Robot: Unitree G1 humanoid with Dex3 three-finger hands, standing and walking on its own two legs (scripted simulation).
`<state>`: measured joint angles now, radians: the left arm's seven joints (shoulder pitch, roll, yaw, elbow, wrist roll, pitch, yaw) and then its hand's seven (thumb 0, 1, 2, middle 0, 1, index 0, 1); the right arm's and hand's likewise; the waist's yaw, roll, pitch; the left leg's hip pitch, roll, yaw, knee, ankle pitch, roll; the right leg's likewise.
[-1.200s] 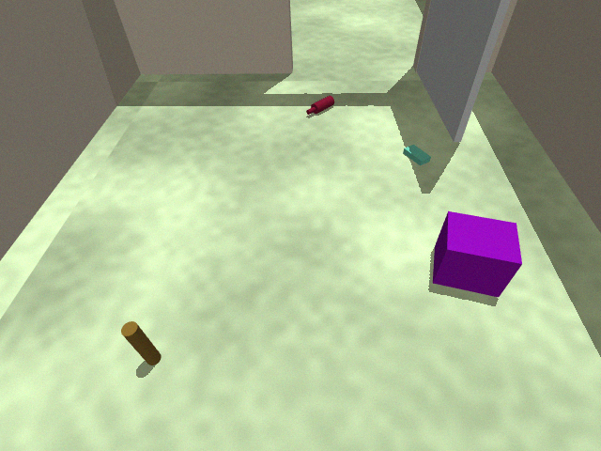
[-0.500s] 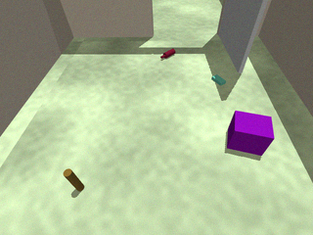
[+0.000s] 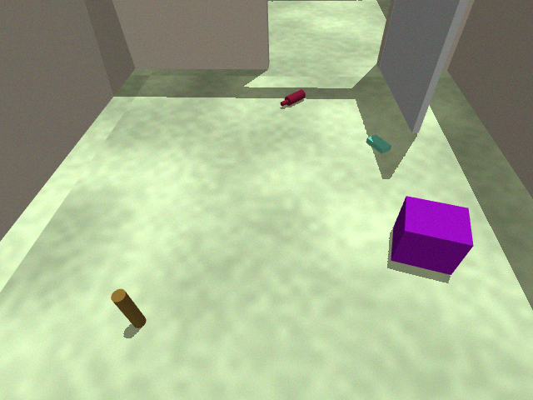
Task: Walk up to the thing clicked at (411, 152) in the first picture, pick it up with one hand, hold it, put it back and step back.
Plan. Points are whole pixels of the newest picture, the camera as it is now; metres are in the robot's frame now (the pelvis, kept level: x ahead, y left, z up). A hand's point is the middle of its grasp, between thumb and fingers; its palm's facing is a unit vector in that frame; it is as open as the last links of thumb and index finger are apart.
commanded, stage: walk up
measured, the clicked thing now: (378, 143) +1.65 -0.65 -0.76
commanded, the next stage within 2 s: none
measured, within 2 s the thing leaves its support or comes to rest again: neither
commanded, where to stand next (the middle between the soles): +0.83 +0.15 m, yaw +10 degrees
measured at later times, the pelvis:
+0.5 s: pelvis +0.15 +0.09 -0.01, yaw +7 degrees
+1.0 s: pelvis +0.37 +0.08 -0.01, yaw +11 degrees
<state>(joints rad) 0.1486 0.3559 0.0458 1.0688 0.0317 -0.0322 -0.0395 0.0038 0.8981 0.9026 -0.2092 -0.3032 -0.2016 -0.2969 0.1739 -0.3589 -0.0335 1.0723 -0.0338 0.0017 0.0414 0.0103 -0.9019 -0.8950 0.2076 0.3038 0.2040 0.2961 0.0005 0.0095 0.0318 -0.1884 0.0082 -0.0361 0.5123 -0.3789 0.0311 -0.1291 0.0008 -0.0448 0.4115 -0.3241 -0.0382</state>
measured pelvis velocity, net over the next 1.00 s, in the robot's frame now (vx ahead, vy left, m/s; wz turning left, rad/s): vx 0.37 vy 0.08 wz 0.19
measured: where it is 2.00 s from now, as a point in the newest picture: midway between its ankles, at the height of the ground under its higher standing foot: (255, 281)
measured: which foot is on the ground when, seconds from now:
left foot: up 0.00-0.24, down 0.26-0.72, up 0.74-1.00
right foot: down 0.00-0.28, up 0.30-0.68, down 0.70-1.00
